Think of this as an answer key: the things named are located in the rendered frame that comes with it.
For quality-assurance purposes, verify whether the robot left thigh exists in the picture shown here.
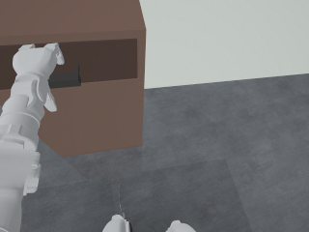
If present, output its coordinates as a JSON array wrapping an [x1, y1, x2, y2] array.
[[102, 218, 130, 232]]

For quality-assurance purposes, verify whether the handle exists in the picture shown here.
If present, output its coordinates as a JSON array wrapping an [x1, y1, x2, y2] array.
[[47, 64, 81, 89]]

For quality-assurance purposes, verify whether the robot left upper arm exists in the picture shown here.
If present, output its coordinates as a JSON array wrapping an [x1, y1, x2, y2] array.
[[0, 147, 42, 232]]

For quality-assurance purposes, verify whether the drawer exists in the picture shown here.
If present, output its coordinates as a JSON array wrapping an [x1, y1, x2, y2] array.
[[0, 38, 138, 90]]

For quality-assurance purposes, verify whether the cabinet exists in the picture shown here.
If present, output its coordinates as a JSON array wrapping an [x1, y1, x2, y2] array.
[[0, 0, 147, 158]]

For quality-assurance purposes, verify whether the robot left hand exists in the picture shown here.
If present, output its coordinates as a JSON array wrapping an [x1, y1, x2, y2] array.
[[13, 43, 65, 112]]

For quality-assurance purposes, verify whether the robot right shin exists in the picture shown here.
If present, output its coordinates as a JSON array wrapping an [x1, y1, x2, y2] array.
[[169, 220, 181, 228]]

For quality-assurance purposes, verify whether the robot left forearm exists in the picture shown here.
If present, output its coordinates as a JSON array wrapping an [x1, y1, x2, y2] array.
[[0, 72, 48, 152]]

